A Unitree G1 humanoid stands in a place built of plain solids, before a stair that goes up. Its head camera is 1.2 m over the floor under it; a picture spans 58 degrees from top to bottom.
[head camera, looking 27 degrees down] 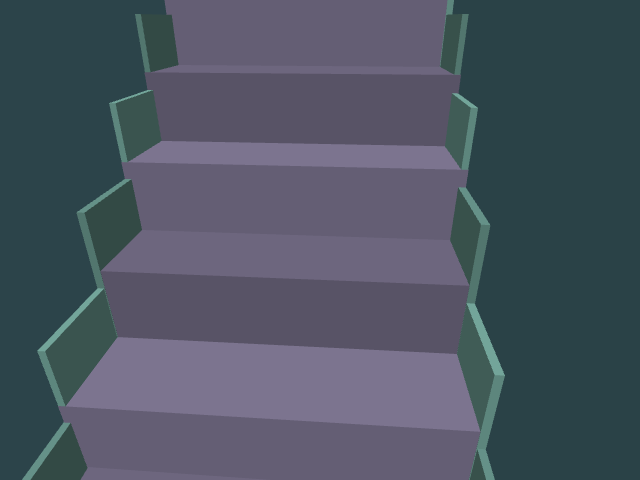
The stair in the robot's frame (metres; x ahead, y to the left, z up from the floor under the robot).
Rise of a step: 0.21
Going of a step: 0.24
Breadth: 0.96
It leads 4 degrees to the right of straight ahead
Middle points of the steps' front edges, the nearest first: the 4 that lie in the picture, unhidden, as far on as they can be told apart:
0.67 0.12 0.42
0.91 0.10 0.63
1.15 0.08 0.84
1.39 0.06 1.06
